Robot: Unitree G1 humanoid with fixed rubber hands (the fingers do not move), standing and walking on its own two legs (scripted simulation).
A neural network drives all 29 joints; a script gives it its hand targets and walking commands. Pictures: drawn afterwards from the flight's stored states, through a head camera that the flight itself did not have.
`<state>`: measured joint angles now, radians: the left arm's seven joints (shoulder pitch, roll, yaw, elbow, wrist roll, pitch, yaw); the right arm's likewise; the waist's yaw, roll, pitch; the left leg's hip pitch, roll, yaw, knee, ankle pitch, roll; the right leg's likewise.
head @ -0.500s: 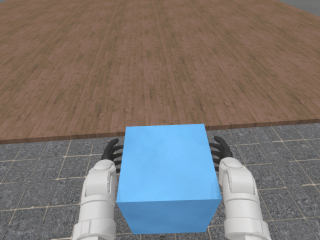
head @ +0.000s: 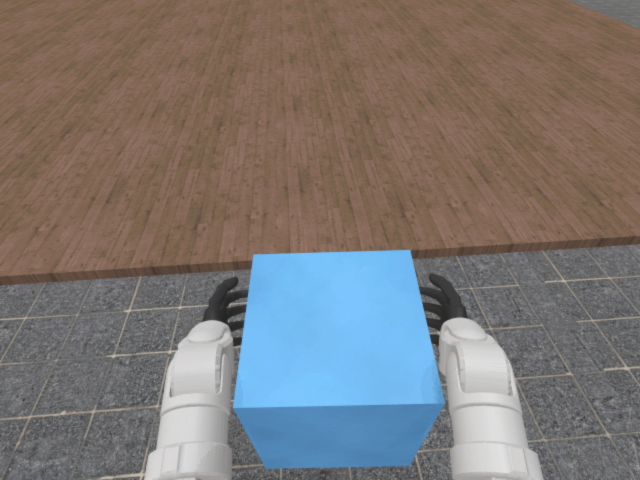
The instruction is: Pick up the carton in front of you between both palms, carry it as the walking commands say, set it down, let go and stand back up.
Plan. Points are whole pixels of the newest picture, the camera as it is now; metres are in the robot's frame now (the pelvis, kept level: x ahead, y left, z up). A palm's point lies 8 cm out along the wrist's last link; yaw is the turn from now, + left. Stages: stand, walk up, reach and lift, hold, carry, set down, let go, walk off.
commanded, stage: hold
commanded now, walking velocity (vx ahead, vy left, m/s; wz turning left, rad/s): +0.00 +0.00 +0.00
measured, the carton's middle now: (334, 364) +0.29 +0.00 -0.02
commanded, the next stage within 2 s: carry in 0.44 s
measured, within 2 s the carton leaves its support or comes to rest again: neither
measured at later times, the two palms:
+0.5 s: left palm (216, 330) +0.29 +0.15 +0.05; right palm (451, 327) +0.29 -0.15 +0.05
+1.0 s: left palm (214, 242) +0.42 +0.18 +0.08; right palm (416, 234) +0.43 -0.12 +0.09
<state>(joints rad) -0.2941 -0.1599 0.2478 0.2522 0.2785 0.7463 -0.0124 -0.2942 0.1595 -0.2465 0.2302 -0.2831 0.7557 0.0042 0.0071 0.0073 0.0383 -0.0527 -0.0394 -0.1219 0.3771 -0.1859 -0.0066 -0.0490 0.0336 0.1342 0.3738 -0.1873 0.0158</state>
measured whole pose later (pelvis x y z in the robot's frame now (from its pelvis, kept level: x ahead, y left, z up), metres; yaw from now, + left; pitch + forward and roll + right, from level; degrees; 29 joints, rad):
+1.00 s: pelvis +0.17 +0.02 -0.01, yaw +1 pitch +5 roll +0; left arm -0.13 -0.13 0.08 -0.37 0.10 1.20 0.10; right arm -0.13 0.13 -0.10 -0.39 -0.10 1.19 -0.10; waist 0.03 -0.03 -0.13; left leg -0.45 0.03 0.19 0.54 -0.28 0.00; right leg -0.10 -0.09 -0.14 0.37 -0.35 0.04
